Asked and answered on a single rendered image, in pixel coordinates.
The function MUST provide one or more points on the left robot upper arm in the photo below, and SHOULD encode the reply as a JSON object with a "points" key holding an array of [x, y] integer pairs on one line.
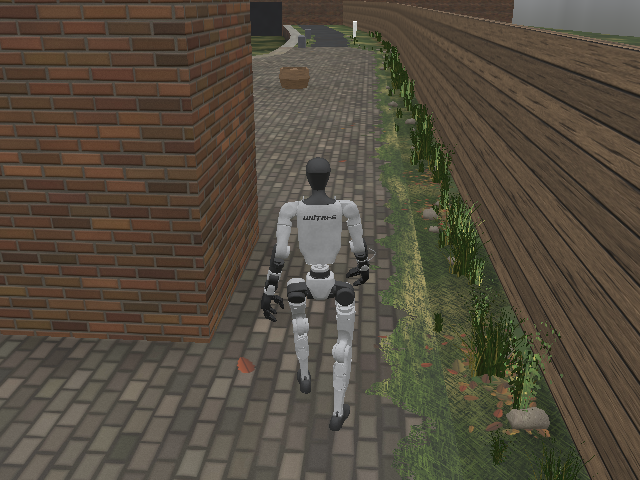
{"points": [[287, 212]]}

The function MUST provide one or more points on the right robot forearm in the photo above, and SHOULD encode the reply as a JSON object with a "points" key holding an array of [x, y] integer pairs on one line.
{"points": [[362, 259]]}

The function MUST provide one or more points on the robot left hand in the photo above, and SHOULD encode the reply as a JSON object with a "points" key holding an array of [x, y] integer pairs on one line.
{"points": [[265, 305]]}

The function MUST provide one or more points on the robot right hand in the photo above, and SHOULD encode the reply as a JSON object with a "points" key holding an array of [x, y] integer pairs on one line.
{"points": [[356, 271]]}

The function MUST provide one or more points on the left robot forearm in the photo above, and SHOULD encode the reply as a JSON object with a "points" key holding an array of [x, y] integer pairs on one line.
{"points": [[274, 273]]}

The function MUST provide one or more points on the robot left shin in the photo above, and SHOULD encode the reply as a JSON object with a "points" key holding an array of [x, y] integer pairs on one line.
{"points": [[302, 350]]}

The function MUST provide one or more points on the humanoid robot head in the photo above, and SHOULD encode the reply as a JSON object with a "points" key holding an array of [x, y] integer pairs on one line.
{"points": [[318, 172]]}

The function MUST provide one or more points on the right robot upper arm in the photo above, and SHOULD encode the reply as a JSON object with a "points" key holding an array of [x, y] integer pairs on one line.
{"points": [[350, 211]]}

